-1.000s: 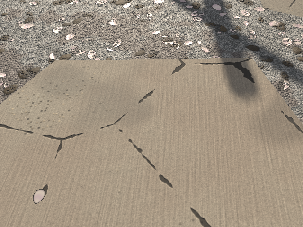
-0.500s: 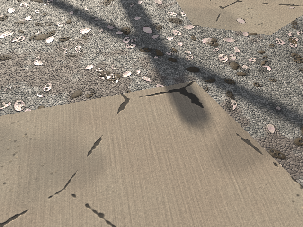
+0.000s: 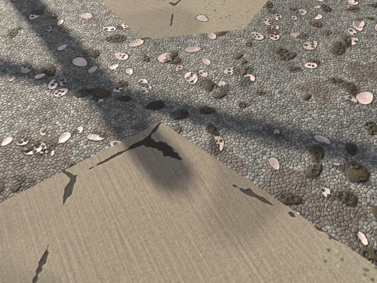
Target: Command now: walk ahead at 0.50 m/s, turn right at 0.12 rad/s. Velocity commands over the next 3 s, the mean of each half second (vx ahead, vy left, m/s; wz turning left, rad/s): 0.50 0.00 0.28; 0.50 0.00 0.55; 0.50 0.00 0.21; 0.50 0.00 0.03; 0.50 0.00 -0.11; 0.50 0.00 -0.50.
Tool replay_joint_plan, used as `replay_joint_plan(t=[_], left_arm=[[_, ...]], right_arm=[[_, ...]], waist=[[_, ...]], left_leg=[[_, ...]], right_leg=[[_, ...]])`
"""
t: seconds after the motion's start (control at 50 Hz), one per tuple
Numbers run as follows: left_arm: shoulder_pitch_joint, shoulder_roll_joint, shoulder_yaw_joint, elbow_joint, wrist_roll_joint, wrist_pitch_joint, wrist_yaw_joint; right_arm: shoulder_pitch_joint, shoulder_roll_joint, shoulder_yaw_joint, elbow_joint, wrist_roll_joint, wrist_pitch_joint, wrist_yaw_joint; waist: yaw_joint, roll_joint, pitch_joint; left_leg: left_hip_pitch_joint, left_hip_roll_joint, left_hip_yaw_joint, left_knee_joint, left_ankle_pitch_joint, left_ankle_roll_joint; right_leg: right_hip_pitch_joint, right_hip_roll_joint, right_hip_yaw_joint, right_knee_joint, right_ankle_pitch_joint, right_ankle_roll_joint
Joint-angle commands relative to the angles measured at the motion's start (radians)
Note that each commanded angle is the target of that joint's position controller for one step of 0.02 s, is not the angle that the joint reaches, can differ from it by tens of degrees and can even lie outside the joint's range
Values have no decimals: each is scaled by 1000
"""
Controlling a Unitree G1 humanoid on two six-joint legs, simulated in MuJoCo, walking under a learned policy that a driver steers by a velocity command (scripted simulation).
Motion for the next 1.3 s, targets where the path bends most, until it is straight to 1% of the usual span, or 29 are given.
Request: replay_joint_plan(t=[0.02, 0.08, 0.18, 0.3, 0.36, 0.4, 0.42, 0.44, 0.46, 0.48, 0.5, 0.52, 0.54, 0.6, 0.7, 0.8, 0.84, 0.86, 0.88, 0.9, 0.92, 0.94, 0.96, 0.98, 1.02, 1.1, 1.18, 1.24, 1.3], left_arm=[[4, 106, 27, -50, 11, -36, 7], [32, 126, 32, -9, 16, -55, 14], [58, 131, 29, 33, 19, -60, 28], [126, 148, 38, 95, 4, -32, 39], [98, 187, 49, 89, -2, -7, 57], [70, 199, 48, 79, -4, 7, 73], [84, 170, 33, 60, 10, -3, 78], [209, 22, -14, 22, 37, -36, 51], [105, 113, -2, 23, 3, -75, 30], [9, 147, 6, -14, -33, -96, 19], [-26, 134, 0, -26, -22, -107, 22], [-42, 139, 7, -25, 4, -107, 28], [-22, 143, 13, -26, 13, -96, 29], [14, 110, 7, -25, 21, -63, 35], [-164, 60, -16, -62, 18, -63, 32], [-216, 116, 8, -81, -3, -81, 15], [-129, 137, 25, -60, -4, -90, 16], [-37, 165, 40, -45, 7, -95, 23], [112, 221, 56, -35, 21, -96, 32], [179, 289, 73, 6, 26, -80, 25], [152, 193, 54, -16, 6, -76, 21], [117, 144, 40, -22, 4, -70, 27], [72, 130, 31, -25, 14, -64, 28], [51, 109, 24, -13, 19, -62, 27], [40, 85, 15, 7, 21, -69, 25], [61, 126, 28, 53, 6, -76, 21], [77, 159, 33, 89, -8, -61, 24], [137, 181, 36, 125, -19, -49, 23], [158, 200, 41, 154, -29, -32, 25]], right_arm=[[54, -98, -26, -38, -3, 11, 0], [-2, -70, -18, -49, -7, 34, -5], [-116, -43, -9, -73, 4, 24, 15], [-235, -22, 4, -147, 2, 18, 55], [-183, -56, -11, -168, -3, 23, 68], [42, -135, -54, -129, -3, 29, 56], [197, -218, -81, -107, -4, 37, 37], [190, -288, -90, -112, 3, 30, 34], [235, -198, -70, -117, 5, 30, 31], [191, -160, -60, -120, -1, 29, 25], [124, -145, -54, -135, 0, 30, 22], [62, -120, -46, -150, -2, 33, 20], [31, -102, -37, -169, -15, 34, 16], [5, -119, -42, -176, -11, 33, 4], [62, -156, -54, -152, 2, 48, -18], [121, -147, -54, -132, 8, 63, -23], [94, -132, -52, -141, 4, 67, -22], [89, -94, -39, -151, -1, 63, -20], [102, -32, -16, -171, -17, 59, -17], [237, 1, -3, -201, 15, 50, -16], [218, -105, -22, -171, 21, 52, -19], [109, -149, -36, -186, 13, 58, -19], [59, -138, -37, -197, 3, 63, -20], [26, -120, -37, -208, -7, 61, -16], [48, -76, -32, -205, 6, 64, -7], [-15, -29, -13, -220, -6, 64, -2], [-127, -6, 5, -232, -8, 44, 18], [-212, -11, 7, -254, 0, 35, 29], [-238, -36, -1, -273, 2, 31, 37]], waist=[[-9, -80, -131], [0, -62, -68], [54, -65, -13], [101, -51, 34], [49, -106, -39], [-82, -108, -171], [-145, -3, -281], [-24, 239, -385], [-117, 132, -462], [-124, 91, -310], [-83, -10, -217], [-43, -42, -144], [-7, -23, -123], [33, 11, -88], [-38, 54, -71], [-46, 87, -82], [12, 110, -95], [59, 96, -157], [113, -29, -292], [46, -384, -383], [75, -252, -302], [101, -159, -187], [85, -91, -125], [72, -83, -77], [38, -134, -59], [32, -101, -37], [64, -90, -27], [95, -95, -12], [79, -114, -2]], left_leg=[[-153, 71, -44, -38, 98, -4], [-219, 70, -52, -147, 240, -26], [-208, 12, -43, -436, 521, -9], [-297, -28, 3, -595, 427, 41], [-173, -105, 92, -596, 253, 91], [157, -174, 111, -650, 265, 149], [476, -35, -112, -663, 322, 218], [840, 216, -680, -727, 203, 430], [909, 223, -792, -834, 97, 429], [808, 193, -638, -859, 126, 374], [651, 153, -533, -870, 206, 340], [506, 119, -457, -888, 320, 322], [408, 94, -411, -915, 399, 322], [250, 59, -325, -955, 504, 325], [143, -37, -223, -930, 400, 239], [276, 19, -375, -817, 260, 200], [282, 10, -406, -737, 269, 171], [244, -35, -371, -618, 291, 138], [126, -104, -275, -335, 126, 97], [-218, -208, -159, -31, -244, 42], [-327, -126, -184, 93, -194, 27], [-352, -97, -159, 125, -98, 20], [-318, -65, -133, 109, -29, 15], [-297, -43, -134, 64, 16, 14], [-223, -19, -120, 2, 48, 15], [-248, -11, -96, -185, 113, 0], [-182, -7, -30, -439, 304, -1], [-127, -32, 5, -555, 341, 8], [-93, -51, 16, -630, 270, 48]], right_leg=[[203, -286, 286, -284, 262, -187], [178, -274, 174, -342, 310, -171], [219, -243, 16, -381, 268, -96], [455, -319, -41, -312, 412, -77], [513, -324, -81, -139, 874, -42], [424, -284, -127, 184, 1017, 3], [186, -238, -133, 489, 704, 41], [-283, -1, -32, 842, -339, 111], [-405, -17, 149, 932, -386, 94], [-477, -73, 150, 896, -298, 75], [-451, -116, 137, 800, -222, 69], [-397, -140, 123, 712, -189, 79], [-328, -157, 125, 679, -169, 89], [-266, -165, 89, 536, -138, 138], [-142, -93, 55, 152, 222, 171], [-92, -64, 105, -1, 183, 136], [22, -66, 92, -48, 135, 94], [179, -110, 116, -54, 124, 56], [426, -290, 291, -49, 63, -7], [682, -491, 768, -152, -194, -165], [634, -487, 813, -200, -409, -144], [524, -445, 651, -208, -371, -104], [410, -403, 523, -219, -226, -84], [328, -362, 439, -239, -115, -85], [244, -310, 321, -283, -14, -86], [237, -320, 217, -337, 144, -131], [244, -287, 100, -347, 221, -110], [273, -299, 78, -334, 224, -96], [347, -340, 84, -289, 300, -77]])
